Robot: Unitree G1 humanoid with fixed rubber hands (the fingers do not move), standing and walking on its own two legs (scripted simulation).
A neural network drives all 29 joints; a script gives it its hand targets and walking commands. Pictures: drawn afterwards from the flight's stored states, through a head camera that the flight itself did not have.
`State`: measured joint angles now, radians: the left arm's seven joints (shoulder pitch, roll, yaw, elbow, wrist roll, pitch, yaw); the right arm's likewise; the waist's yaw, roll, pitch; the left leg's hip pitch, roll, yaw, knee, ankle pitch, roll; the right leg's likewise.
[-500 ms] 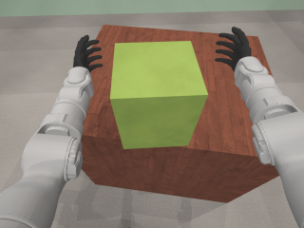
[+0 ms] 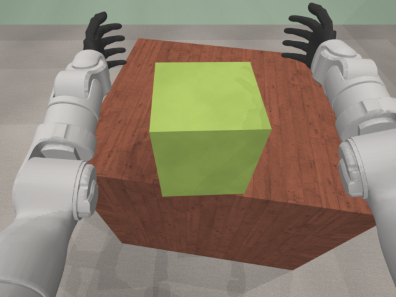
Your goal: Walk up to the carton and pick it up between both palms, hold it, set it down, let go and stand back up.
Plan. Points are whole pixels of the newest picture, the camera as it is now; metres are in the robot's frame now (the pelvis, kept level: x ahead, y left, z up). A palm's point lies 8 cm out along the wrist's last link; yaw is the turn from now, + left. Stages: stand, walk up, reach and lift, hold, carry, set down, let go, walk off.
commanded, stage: set down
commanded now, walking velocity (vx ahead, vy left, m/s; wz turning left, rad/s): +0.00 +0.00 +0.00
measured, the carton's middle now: (203, 133) +0.45 +0.05 +0.04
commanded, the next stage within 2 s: none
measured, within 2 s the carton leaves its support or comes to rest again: neither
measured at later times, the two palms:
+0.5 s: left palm (97, 99) +0.39 +0.25 +0.17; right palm (318, 98) +0.45 -0.15 +0.18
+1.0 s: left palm (102, 140) +0.34 +0.24 +0.12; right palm (326, 141) +0.39 -0.18 +0.12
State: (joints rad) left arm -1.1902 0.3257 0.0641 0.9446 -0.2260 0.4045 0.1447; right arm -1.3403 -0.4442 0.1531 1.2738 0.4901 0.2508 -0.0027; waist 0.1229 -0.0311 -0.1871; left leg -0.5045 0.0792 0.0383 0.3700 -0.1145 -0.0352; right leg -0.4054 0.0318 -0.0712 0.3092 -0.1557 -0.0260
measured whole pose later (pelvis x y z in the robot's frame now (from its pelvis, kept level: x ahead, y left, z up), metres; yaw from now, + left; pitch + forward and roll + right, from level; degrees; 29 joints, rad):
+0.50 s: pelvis -0.01 +0.00 +0.00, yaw +0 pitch +8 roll -1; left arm -0.81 0.27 0.18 0.53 -0.16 0.51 0.11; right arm -0.93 -0.40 0.13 0.84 0.46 0.26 -0.01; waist 0.09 -0.02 -0.10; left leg -0.37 0.07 0.04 0.33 -0.10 -0.03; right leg -0.30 0.03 -0.04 0.32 -0.16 -0.03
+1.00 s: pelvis +0.00 +0.00 +0.00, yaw +0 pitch +3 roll +0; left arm -0.45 0.17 0.19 0.21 -0.10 0.53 0.10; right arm -0.61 -0.37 0.07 0.66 0.41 0.20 0.02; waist 0.05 -0.03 -0.05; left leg -0.26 0.05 0.03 0.34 -0.13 -0.03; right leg -0.19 0.02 -0.03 0.33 -0.19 -0.02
